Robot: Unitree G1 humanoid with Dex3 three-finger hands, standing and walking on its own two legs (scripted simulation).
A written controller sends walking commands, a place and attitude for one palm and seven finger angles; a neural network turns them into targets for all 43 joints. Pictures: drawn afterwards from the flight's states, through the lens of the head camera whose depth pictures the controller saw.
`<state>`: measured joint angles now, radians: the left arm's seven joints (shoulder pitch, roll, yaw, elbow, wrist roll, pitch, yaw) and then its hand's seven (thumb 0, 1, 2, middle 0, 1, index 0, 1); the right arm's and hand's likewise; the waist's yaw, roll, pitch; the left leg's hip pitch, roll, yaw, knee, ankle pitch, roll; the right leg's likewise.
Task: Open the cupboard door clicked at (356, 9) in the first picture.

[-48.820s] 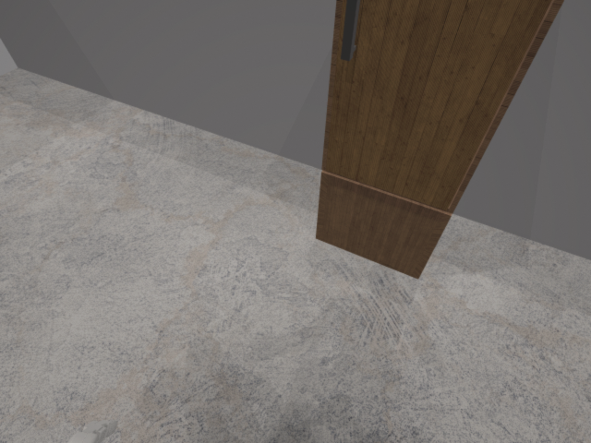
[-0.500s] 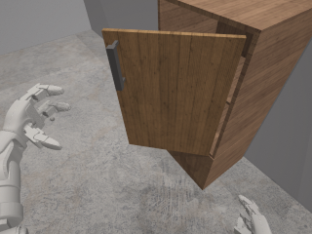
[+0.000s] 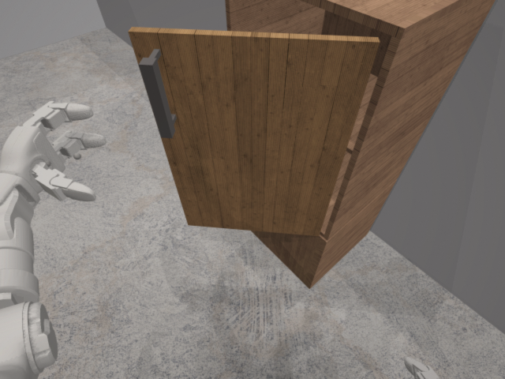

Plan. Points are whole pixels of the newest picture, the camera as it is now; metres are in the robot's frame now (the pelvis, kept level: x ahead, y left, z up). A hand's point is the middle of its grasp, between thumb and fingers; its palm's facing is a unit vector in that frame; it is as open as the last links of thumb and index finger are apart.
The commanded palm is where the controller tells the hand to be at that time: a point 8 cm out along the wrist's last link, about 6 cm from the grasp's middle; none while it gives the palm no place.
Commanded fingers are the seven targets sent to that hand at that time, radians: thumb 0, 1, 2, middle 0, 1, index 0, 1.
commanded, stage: move the hooked fingers beside the handle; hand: left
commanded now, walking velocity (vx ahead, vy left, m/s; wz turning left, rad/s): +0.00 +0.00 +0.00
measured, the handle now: (162, 95) +0.57 +0.18 +0.15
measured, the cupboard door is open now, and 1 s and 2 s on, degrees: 43 43 43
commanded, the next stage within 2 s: slide the fingers in behind the handle in 1.72 s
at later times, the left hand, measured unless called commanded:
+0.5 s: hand (106, 125) +0.47 +0.25 +0.16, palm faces -0.06 -1.00 +0.01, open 14.0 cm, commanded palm +0.45 +0.30 +0.16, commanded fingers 0.00 -0.50 0.30 -0.30 -1.20 -0.30 -1.20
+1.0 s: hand (128, 98) +0.54 +0.23 +0.16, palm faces -0.06 -1.00 +0.01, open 13.9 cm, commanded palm +0.52 +0.29 +0.15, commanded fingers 0.00 -0.50 0.30 -0.30 -1.20 -0.30 -1.20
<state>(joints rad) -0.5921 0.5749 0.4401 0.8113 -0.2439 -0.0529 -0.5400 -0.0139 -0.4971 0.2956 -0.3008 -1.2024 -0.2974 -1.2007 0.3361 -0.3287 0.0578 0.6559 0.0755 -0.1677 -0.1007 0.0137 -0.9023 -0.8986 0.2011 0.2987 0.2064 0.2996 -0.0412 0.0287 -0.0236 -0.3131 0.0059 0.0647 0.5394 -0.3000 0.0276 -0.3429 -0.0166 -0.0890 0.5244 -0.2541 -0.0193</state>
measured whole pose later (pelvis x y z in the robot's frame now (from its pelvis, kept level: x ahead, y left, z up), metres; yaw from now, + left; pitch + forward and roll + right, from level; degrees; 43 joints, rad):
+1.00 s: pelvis +0.02 +0.01 -0.01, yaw -2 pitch +15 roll -1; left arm -1.11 0.76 0.46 1.34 -0.09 -0.18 -0.46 -0.01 -0.50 0.30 -0.30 -1.20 -0.31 -1.21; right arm 0.44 -0.33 0.05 0.68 0.03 0.00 -0.07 0.01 -0.90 -0.90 0.20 0.30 0.21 0.30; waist -0.19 0.03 -0.04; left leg -0.55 0.02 0.08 0.63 -0.35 0.04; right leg -0.57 0.00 -0.07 0.57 -0.27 -0.01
